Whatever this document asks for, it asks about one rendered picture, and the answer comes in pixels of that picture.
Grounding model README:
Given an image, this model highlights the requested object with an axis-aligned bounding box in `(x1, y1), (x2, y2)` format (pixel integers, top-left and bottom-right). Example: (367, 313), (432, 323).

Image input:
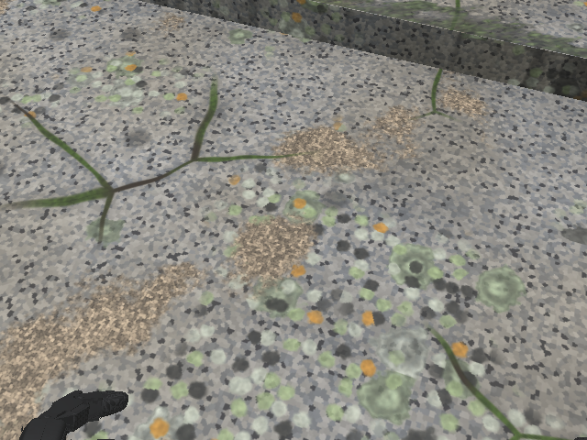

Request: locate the robot left hand
(19, 390), (128, 440)

